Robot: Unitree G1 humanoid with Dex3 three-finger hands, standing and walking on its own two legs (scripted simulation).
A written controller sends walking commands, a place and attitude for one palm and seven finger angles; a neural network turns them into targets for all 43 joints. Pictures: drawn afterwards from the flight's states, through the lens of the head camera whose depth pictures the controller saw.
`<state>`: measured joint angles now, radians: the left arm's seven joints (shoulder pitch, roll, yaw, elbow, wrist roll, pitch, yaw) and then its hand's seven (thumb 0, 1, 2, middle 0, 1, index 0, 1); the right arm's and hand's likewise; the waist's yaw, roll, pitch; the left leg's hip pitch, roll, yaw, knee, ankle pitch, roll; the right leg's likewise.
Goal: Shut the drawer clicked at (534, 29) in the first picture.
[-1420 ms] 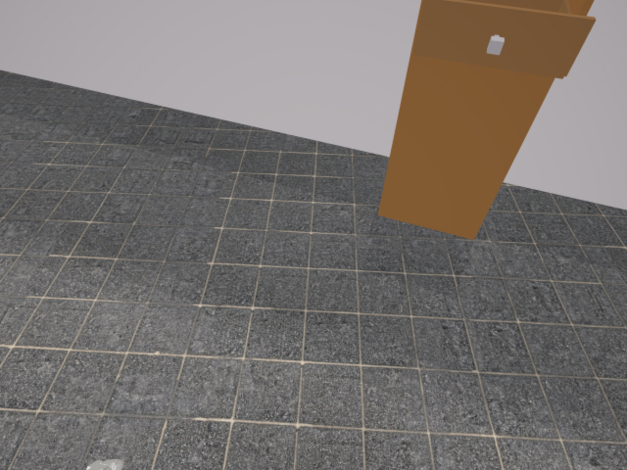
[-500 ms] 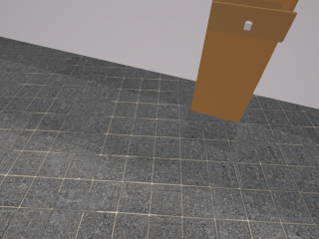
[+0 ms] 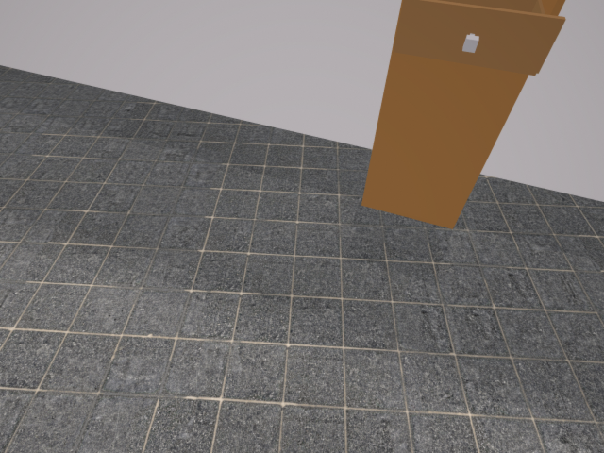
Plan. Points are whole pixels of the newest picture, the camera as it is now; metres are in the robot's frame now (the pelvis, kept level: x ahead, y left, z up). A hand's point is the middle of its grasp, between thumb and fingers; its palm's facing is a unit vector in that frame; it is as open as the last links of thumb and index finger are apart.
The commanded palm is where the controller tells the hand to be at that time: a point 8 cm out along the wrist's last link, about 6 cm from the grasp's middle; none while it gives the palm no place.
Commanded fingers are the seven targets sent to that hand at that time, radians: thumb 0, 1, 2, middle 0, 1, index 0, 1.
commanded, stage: look at it before walking up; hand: left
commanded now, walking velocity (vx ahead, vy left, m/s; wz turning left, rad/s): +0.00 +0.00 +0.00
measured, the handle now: (471, 41) +1.06 -0.37 +0.11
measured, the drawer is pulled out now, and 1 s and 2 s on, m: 0.20 0.20 0.20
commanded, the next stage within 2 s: walk to a spot facing it in 0.02 s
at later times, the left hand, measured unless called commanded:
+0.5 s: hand out of the picture +0.07 +0.19 -0.18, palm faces -0.15 -0.95 -0.26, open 7.4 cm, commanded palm none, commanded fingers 0.00 0.90 0.90 -0.20 -0.30 -0.20 -0.30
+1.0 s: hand out of the picture +0.13 +0.20 -0.19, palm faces -0.34 -0.92 -0.21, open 7.4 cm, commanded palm none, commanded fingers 0.00 0.90 0.90 -0.20 -0.30 -0.20 -0.30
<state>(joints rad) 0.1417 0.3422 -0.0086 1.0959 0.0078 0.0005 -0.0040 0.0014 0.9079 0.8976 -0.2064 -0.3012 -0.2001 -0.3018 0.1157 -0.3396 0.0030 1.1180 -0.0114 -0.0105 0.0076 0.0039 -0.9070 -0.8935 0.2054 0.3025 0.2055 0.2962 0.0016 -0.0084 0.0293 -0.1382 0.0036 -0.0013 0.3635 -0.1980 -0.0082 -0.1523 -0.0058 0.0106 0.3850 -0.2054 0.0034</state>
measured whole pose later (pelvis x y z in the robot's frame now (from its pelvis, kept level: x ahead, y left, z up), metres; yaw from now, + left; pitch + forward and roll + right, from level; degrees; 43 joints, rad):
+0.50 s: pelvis -0.01 -0.01 -0.03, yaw -11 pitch -1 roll +2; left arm 0.23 0.24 0.04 0.95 0.02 0.07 -0.02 0.00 0.91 0.90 -0.20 -0.30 -0.20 -0.30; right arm 0.15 -0.23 -0.04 0.98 -0.02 0.03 -0.01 0.00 -0.91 -0.89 0.21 0.30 0.21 0.30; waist 0.03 -0.01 0.08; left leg -0.25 0.08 0.16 0.64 -0.35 -0.03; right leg -0.37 0.01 0.01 0.78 -0.40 0.01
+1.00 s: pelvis +0.02 +0.02 -0.01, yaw -26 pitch +2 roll -1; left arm 0.31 0.26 0.09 0.95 0.02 0.05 -0.03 0.00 0.91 0.90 -0.21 -0.30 -0.20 -0.30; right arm 0.19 -0.23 -0.04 0.90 -0.02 -0.03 -0.01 0.00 -0.91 -0.89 0.20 0.30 0.20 0.30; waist 0.03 -0.04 -0.02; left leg -0.23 0.02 0.03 0.51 -0.34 0.00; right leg -0.40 0.09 0.13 0.72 -0.40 -0.01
